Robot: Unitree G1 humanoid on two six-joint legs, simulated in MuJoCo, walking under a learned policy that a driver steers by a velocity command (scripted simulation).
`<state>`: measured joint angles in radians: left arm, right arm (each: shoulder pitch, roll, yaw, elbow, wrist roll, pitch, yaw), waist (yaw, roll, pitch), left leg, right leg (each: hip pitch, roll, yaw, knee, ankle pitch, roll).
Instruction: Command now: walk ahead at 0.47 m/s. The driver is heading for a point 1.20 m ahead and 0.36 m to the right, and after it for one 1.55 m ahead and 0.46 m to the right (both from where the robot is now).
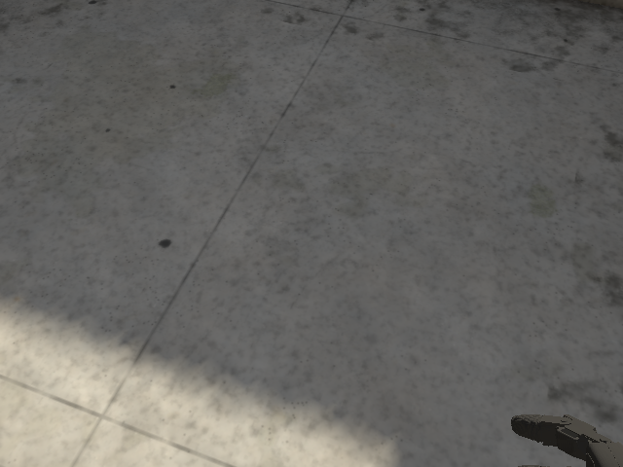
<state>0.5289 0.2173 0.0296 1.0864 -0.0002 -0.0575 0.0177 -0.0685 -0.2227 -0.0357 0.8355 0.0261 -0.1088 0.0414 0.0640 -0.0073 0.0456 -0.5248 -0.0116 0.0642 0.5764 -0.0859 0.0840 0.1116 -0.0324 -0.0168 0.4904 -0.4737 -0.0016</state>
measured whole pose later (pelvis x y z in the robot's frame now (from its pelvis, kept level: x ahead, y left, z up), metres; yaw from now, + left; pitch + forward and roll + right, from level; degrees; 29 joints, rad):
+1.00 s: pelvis +0.59 -0.08 +0.02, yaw -26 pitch +3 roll -1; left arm 0.38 0.28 0.09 0.78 -0.02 -0.05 0.02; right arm 0.01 -0.27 -0.04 0.75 0.01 -0.13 0.02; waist 0.08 0.04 0.00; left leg -0.50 0.00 -0.07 0.46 -0.01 -0.01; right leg -0.08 0.10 0.20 0.45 -0.40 -0.06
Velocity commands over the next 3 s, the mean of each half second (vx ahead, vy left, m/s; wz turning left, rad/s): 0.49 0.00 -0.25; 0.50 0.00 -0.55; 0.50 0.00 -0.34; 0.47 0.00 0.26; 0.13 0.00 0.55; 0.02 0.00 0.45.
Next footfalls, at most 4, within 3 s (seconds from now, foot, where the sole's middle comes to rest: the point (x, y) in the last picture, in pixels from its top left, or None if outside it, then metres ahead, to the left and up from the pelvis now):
0.54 right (414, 458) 0.47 -0.15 -0.75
1.02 left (364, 312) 0.80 -0.04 -0.75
1.52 right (517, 292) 0.89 -0.41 -0.75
2.06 left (477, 181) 1.25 -0.36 -0.75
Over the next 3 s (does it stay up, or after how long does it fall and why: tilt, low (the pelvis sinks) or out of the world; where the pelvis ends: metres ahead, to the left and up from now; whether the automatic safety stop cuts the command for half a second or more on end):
stays up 1.16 -0.41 0.02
